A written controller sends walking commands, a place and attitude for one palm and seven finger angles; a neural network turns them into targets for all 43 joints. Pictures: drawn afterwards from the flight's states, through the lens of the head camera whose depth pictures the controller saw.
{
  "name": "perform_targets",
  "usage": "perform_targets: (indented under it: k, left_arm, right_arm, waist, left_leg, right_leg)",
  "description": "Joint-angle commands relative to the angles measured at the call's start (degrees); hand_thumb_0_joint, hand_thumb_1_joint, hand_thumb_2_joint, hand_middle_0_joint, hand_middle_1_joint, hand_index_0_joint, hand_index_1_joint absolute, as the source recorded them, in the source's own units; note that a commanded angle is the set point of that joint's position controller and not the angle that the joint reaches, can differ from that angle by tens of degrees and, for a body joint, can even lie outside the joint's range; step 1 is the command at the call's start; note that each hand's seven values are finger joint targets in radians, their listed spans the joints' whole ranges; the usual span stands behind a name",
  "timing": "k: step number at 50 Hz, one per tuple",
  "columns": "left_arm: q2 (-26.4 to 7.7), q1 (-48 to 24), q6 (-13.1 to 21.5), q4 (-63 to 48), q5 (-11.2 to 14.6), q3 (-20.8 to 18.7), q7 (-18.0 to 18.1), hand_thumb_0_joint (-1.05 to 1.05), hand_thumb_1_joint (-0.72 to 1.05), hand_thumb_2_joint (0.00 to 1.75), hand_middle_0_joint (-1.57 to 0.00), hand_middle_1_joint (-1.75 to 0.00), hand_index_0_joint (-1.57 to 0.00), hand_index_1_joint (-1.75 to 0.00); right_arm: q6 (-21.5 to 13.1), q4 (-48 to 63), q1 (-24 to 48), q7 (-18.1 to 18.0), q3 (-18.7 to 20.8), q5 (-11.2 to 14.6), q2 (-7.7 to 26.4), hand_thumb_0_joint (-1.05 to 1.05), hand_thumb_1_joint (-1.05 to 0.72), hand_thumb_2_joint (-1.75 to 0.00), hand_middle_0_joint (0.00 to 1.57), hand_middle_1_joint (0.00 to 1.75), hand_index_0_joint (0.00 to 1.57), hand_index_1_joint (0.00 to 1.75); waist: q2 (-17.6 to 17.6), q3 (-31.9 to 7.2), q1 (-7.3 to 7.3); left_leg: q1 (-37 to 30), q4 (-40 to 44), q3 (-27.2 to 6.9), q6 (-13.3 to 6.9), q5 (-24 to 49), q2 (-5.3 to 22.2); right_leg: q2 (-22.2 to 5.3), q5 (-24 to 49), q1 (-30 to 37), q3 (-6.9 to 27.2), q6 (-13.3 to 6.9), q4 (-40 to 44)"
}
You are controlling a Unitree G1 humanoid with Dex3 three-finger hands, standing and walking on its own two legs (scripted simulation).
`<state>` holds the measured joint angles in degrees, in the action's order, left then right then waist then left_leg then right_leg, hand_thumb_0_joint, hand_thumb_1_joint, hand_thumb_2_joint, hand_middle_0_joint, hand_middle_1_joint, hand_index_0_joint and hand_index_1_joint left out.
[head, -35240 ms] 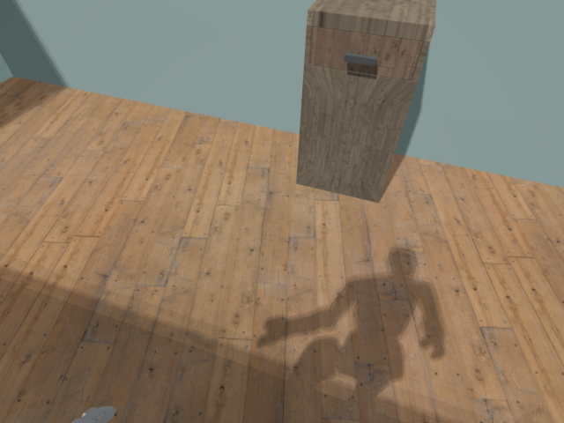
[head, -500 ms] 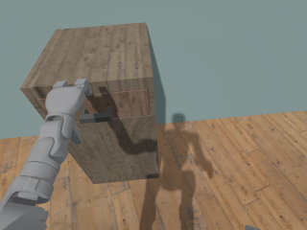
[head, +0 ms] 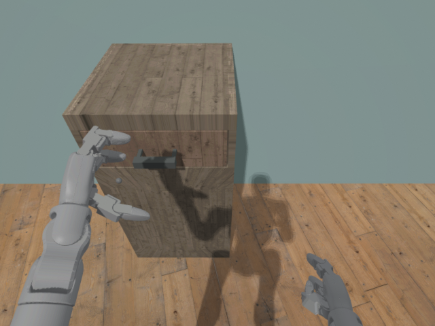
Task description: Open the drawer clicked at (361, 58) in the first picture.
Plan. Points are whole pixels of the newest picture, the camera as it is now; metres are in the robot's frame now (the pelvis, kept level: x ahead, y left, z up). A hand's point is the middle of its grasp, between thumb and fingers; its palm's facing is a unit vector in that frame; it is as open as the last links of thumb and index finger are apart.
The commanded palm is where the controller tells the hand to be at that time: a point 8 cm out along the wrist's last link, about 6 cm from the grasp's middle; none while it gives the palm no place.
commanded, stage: draw the hand back to the body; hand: left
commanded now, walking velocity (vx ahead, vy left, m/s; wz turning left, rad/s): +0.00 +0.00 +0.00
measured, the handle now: (156, 157) +0.54 +0.24 -0.05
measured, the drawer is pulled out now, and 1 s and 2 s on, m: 0.00 0.00 0.00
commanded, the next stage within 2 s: step back with the hand held close in 0.82 s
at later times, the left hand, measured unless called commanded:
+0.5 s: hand (67, 234) +0.19 +0.23 +0.16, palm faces +0.38 -0.84 -0.38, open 9.6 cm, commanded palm +0.13 +0.27 +0.17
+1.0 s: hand (48, 244) +0.17 +0.25 +0.16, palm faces +0.42 -0.82 -0.39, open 7.4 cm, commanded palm +0.11 +0.28 +0.17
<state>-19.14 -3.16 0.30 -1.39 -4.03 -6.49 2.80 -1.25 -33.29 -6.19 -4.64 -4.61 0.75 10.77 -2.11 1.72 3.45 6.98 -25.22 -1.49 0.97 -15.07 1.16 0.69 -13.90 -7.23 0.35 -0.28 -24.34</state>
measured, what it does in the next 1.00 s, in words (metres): stands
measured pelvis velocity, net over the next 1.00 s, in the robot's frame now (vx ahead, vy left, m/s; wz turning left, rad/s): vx -0.01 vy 0.00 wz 0.02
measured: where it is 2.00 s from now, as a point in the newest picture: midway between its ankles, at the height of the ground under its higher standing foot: outside the picture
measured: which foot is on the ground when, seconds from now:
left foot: down 0.00-1.00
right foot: down 0.00-1.00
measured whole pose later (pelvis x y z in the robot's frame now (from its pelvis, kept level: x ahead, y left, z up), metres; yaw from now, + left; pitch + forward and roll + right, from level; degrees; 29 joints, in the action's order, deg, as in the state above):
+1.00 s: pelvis -0.01 +0.00 +0.00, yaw +1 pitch -3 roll -1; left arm -18.4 29.7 7.4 -26.4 2.3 -18.0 5.8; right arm -7.9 -35.9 -11.0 -4.7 -2.2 -1.2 11.5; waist -3.2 0.4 2.6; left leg 8.9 -26.8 -2.8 1.1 -14.7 1.8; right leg 1.3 -12.2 -7.0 -1.0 -0.2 -22.4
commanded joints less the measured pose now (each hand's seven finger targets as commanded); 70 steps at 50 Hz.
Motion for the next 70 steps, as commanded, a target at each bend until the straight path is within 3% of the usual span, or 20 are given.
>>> perform_targets:
  k: [1, 3, 6, 8, 14, 25, 31, 39, 45, 46, 47, 48, 49, 52, 53, 56, 59, 64, 68, 70]
  left_arm:
    - [-10.48, -7.81, 5.92, -19.0, 6.69, -12.01, 2.9, 0.0, -0.15, 0.45, -0.27, -0.98, -0.27, -0.98]
    - [-9.74, -2.74, 6.31, -18.85, 7.32, -12.4, 2.69, 0.0, -0.08, 0.48, -0.27, -0.93, -0.27, -0.93]
    - [-7.45, 0.88, 7.01, -22.62, 7.62, -10.56, 2.17, 0.0, 0.02, 0.52, -0.26, -0.86, -0.26, -0.86]
    - [-6.31, 4.82, 7.45, -23.65, 7.7, -9.71, 2.02, 0.0, 0.09, 0.55, -0.26, -0.82, -0.26, -0.82]
    - [-8.89, 14.2, 8.98, -32.08, 7.6, -13.54, 2.78, 0.0, 0.31, 0.64, -0.24, -0.68, -0.24, -0.68]
    - [-8.05, 31.52, 9.87, -37.24, 7.56, -16.46, 3.24, 0.0, 0.69, 0.81, -0.22, -0.43, -0.22, -0.43]
    - [-7.69, 25.85, 9.97, -37.38, 6.94, -14.98, 3.55, 0.0, 0.9, 0.9, -0.2, -0.3, -0.2, -0.3]
    - [-8.5, 26.62, 9.94, -38.18, 6.49, -15.79, 4.23, 0.0, 0.9, 0.9, -0.2, -0.3, -0.2, -0.3]
    - [-7.59, 28.2, 9.53, -36.26, 6.83, -16.04, 4.15, 0.0, 0.9, 0.9, -0.2, -0.3, -0.2, -0.3]
    - [-7.94, 26.81, 9.7, -37.81, 6.53, -15.75, 3.99, 0.0, 0.9, 0.9, -0.2, -0.3, -0.2, -0.3]
    - [-11.82, 26.79, 11.29, -37.23, 6.52, -21.71, 4.17, 0.0, 0.9, 0.9, -0.2, -0.3, -0.2, -0.3]
    - [-11.87, 27.28, 11.91, -36.78, 6.25, -21.74, 3.83, 0.0, 0.9, 0.9, -0.2, -0.3, -0.2, -0.3]
    - [-8.51, 30.27, 11.42, -35.38, 5.39, -18.09, 3.96, 0.0, 0.9, 0.9, -0.2, -0.3, -0.2, -0.3]
    - [-6.16, 33.94, 11.04, -36.33, 4.96, -16.14, 4.59, 0.0, 0.9, 0.9, -0.2, -0.3, -0.2, -0.3]
    - [-7.0, 34.49, 11.2, -38.28, 4.95, -16.68, 4.78, 0.0, 0.9, 0.9, -0.2, -0.3, -0.2, -0.3]
    - [-8.71, 38.3, 11.41, -42.13, 5.47, -18.43, 5.48, 0.0, 0.9, 0.9, -0.2, -0.3, -0.2, -0.3]
    - [-11.25, 40.83, 11.8, -46.27, 5.8, -20.65, 6.04, 0.0, 0.9, 0.9, -0.2, -0.3, -0.2, -0.3]
    - [-12.48, 41.72, 12.53, -48.73, 6.35, -21.81, 5.95, 0.0, 0.9, 0.9, -0.2, -0.3, -0.2, -0.3]
    - [-11.09, 41.78, 13.26, -45.35, 6.24, -21.73, 5.81, 0.0, 0.9, 0.9, -0.2, -0.3, -0.2, -0.3]
    - [-9.84, 40.83, 13.68, -43.01, 6.08, -20.74, 5.81, 0.0, 0.9, 0.9, -0.2, -0.3, -0.2, -0.3]
  right_arm:
    - [-4.63, 7.3, 3.93, -0.99, 2.86, -0.68, 6.76, 0.0, -0.9, -0.9, 0.2, 0.3, 0.2, 0.3]
    - [-5.22, 6.92, 4.04, -0.78, 3.15, -0.69, 7.01, 0.0, -0.9, -0.9, 0.2, 0.3, 0.2, 0.3]
    - [-6.03, 7.1, 4.02, -0.46, 3.48, -0.68, 7.06, 0.0, -0.9, -0.9, 0.2, 0.3, 0.2, 0.3]
    - [-6.79, 7.08, 3.99, -0.35, 3.82, -0.8, 7.41, 0.0, -0.9, -0.9, 0.2, 0.3, 0.2, 0.3]
    - [-8.27, 6.95, 3.62, -0.32, 4.75, -1.08, 7.48, 0.0, -0.9, -0.9, 0.2, 0.3, 0.2, 0.3]
    - [-10.27, 6.33, 3.35, -0.94, 5.6, -1.09, 6.48, 0.0, -0.9, -0.9, 0.2, 0.3, 0.2, 0.3]
    - [-11.02, 6.09, 2.89, -1.56, 5.5, -1.12, 6.68, 0.0, -0.9, -0.9, 0.2, 0.3, 0.2, 0.3]
    - [-12.06, 5.95, 3.0, -1.71, 4.89, -1.54, 6.12, 0.0, -0.9, -0.9, 0.2, 0.3, 0.2, 0.3]
    - [-12.06, 5.64, 3.53, -1.45, 4.77, -1.56, 5.91, 0.0, -0.9, -0.9, 0.2, 0.3, 0.2, 0.3]
    - [-12.0, 5.85, 3.26, -1.26, 4.81, -1.46, 6.13, 0.0, -0.9, -0.9, 0.2, 0.3, 0.2, 0.3]
    - [-9.86, 7.61, 2.14, -0.91, 5.77, -1.35, 8.89, 0.0, -0.9, -0.9, 0.2, 0.3, 0.2, 0.3]
    - [-8.75, 7.61, 2.58, -0.71, 5.83, -1.39, 8.12, 0.0, -0.9, -0.9, 0.2, 0.3, 0.2, 0.3]
    - [-7.59, 7.41, 2.37, -0.87, 5.88, -2.46, 8.65, 0.0, -0.9, -0.9, 0.2, 0.3, 0.2, 0.3]
    - [-5.42, 8.87, -0.06, -0.53, 6.69, -2.48, 8.71, 0.0, -0.9, -0.9, 0.2, 0.3, 0.2, 0.3]
    - [-5.13, 9.44, 0.03, -0.62, 6.97, -2.52, 8.91, 0.0, -0.9, -0.9, 0.2, 0.3, 0.2, 0.3]
    - [-3.97, 11.27, -0.75, -0.32, 7.44, -1.62, 8.56, 0.0, -0.9, -0.9, 0.2, 0.3, 0.2, 0.3]
    - [-3.64, 12.32, -0.4, -0.47, 7.48, -1.28, 7.99, 0.0, -0.9, -0.9, 0.2, 0.3, 0.2, 0.3]
    - [-4.25, 12.52, 0.57, -0.35, 7.17, -0.62, 8.09, 0.0, -0.9, -0.9, 0.2, 0.3, 0.2, 0.3]
    - [-5.31, 11.7, 0.29, -0.3, 7.28, -0.91, 8.85, 0.0, -0.9, -0.9, 0.2, 0.3, 0.2, 0.3]
    - [-5.57, 11.35, -0.34, -0.11, 7.05, -0.59, 8.91, 0.0, -0.9, -0.9, 0.2, 0.3, 0.2, 0.3]
  waist:
    - [-4.9, -11.4, -0.83]
    - [-2.27, -8.06, -0.68]
    - [-4.09, -6.72, -1.05]
    - [-1.36, -6.13, -1.06]
    - [-0.45, -9.66, -0.38]
    - [-0.98, -4.35, 0.14]
    - [0.37, -0.84, -1.04]
    - [-1.74, -3.66, 0.09]
    - [-0.78, -1.48, 0.46]
    - [-1.92, -2.34, 0.21]
    - [-0.03, 1.48, -2.14]
    - [0.26, 2.16, -1.84]
    - [2.25, 1.73, -2.89]
    - [2.76, -4.8, -3.68]
    - [0.98, -6.77, -3.49]
    - [1.88, -13.18, -3.54]
    - [-0.75, -15.38, -3.01]
    - [-5.9, -13.82, -2.59]
    - [-6.55, -10.21, -2.67]
    - [-4.06, -8.55, -3.2]
  left_leg:
    - [-3.62, 3.93, 3.63, -0.66, 17.57, -1.01]
    - [-1.85, 4.56, 3.73, -0.62, 16.53, -0.79]
    - [-1.78, 4.94, 3.79, -0.68, 16.16, -0.64]
    - [-1.78, 5.02, 3.78, -0.83, 16.24, -0.66]
    - [-2.22, 4.46, 3.75, -1.16, 15.33, -1.02]
    - [-0.21, 3.22, 3.95, -1.1, 11.32, -1.05]
    - [-0.15, 3.22, 3.08, -1.39, 6.39, -1.14]
    - [-0.53, 3.91, 2.41, -1.04, 7.01, -1.2]
    - [0.93, 4.17, 2.39, -0.75, 8.05, -1.04]
    - [0.32, 4.16, 2.16, -0.78, 8.49, -1.03]
    - [4.87, 2.07, 0.61, -1.85, 5.82, -0.33]
    - [5.09, 1.43, 0.25, -1.81, 3.8, -0.79]
    - [5.3, 0.65, -0.9, -1.6, 5.26, -0.94]
    - [5.62, -2.7, -1.08, -1.31, 10.48, 0.0]
    - [5.47, -3.08, -0.9, -1.1, 12.88, 0.05]
    - [6.33, -3.31, -0.92, -0.91, 23.23, 1.63]
    - [7.71, -2.65, -1.48, -0.65, 29.12, 2.4]
    - [12.93, 0.61, -2.63, -1.46, 24.69, 3.46]
    - [22.58, 3.72, -3.32, -2.61, 10.8, 4.71]
    - [26.44, 3.22, -2.81, -2.95, 2.76, 4.58]
  right_leg:
    - [0.78, 16.98, 5.5, -3.48, -0.84, 3.38]
    - [1.04, 16.03, 4.8, -3.51, -0.65, 4.58]
    - [0.77, 15.15, 3.94, -3.17, -0.56, 4.71]
    - [1.04, 14.9, 3.75, -3.39, -0.34, 5.18]
    - [0.34, 14.13, 4.88, -2.86, -0.07, 4.55]
    - [0.46, 9.78, 1.38, -2.62, 0.24, 5.74]
    - [0.35, 2.86, -2.33, -1.87, 0.44, 7.59]
    - [0.04, 3.48, 0.39, -2.16, -0.03, 6.5]
    - [0.27, 4.82, 0.8, -2.64, -0.08, 6.33]
    - [0.22, 5.03, 0.82, -2.35, -0.26, 6.12]
    - [-1.72, 4.99, -6.45, 1.06, 0.19, 9.11]
    - [-2.42, 3.38, -7.96, 1.73, 0.01, 10.62]
    - [-2.37, 3.03, -8.33, 1.99, -0.41, 10.5]
    - [-4.02, 8.33, -5.47, 2.69, -1.46, 7.24]
    - [-4.27, 11.59, -4.35, 2.44, -1.63, 6.12]
    - [-4.13, 21.93, 1.27, 0.7, -1.2, 0.3]
    - [-3.01, 25.24, 3.24, -0.74, -0.5, -3.58]
    - [-0.59, 18.39, 2.54, -2.24, 1.03, -7.07]
    - [0.33, 12.12, 3.64, -1.94, 1.36, -9.09]
    - [-0.52, 11.23, 3.32, -0.8, 1.26, -8.85]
